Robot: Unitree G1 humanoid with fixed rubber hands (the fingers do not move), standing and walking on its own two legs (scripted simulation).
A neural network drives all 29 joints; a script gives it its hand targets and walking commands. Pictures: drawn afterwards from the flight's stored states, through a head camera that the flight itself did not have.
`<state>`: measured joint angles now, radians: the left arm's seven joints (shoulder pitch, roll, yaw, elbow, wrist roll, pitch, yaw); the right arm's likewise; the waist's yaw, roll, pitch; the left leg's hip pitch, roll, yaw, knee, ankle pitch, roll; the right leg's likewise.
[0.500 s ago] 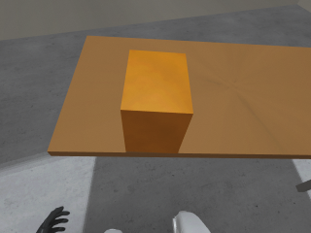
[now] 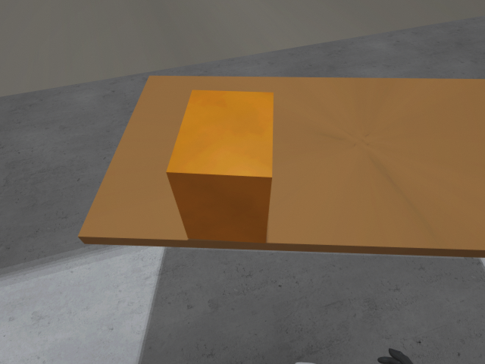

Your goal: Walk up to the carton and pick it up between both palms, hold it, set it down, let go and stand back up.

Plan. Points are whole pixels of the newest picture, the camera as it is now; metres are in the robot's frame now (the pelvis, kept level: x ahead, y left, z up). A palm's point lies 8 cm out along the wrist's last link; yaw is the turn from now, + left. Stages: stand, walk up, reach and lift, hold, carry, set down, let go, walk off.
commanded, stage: walk up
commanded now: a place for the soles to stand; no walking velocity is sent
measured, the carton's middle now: (229, 167) +0.50 +0.04 -0.01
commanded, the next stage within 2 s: reach and lift in 0.98 s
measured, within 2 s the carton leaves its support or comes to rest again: neither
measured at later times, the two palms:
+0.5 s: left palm out of the picture +0.11 +0.28 -0.09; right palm out of the picture +0.09 -0.25 -0.11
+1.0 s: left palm out of the picture +0.14 +0.27 -0.09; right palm out of the picture +0.06 -0.26 -0.11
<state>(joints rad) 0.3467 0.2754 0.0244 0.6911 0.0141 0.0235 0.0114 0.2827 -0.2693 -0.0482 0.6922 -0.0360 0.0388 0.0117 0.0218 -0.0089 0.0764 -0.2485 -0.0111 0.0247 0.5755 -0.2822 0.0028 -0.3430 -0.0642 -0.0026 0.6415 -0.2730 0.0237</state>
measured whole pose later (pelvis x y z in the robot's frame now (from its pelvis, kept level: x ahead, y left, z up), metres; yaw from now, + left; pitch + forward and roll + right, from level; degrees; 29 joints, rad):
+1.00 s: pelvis +0.01 +0.02 +0.00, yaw -9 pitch -1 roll +1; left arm 0.35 0.29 0.02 0.62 0.01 0.01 0.02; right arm 0.26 -0.31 -0.01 0.70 -0.02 0.06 0.03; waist -0.01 0.01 0.05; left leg -0.22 0.04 0.17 0.62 -0.38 0.01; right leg -0.36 0.01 0.15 0.63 -0.26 0.05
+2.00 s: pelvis +0.02 +0.01 +0.02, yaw -5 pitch -5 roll +0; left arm 0.14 0.23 -0.03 0.59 -0.09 -0.13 0.01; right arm 0.19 -0.10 -0.04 0.70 0.05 -0.34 -0.02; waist 0.02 -0.02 0.05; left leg -0.05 0.04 0.08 0.42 -0.28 -0.01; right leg -0.12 0.00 0.01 0.40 -0.20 0.01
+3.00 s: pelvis +0.03 +0.01 +0.02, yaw -3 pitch -2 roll -1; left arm -0.17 0.18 -0.02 0.63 -0.14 -0.19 0.03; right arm -0.17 -0.10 0.01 0.72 0.16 -0.30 -0.09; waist 0.01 0.00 0.02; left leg -0.11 0.03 0.03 0.44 -0.29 0.00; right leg -0.15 0.00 0.00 0.38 -0.19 0.02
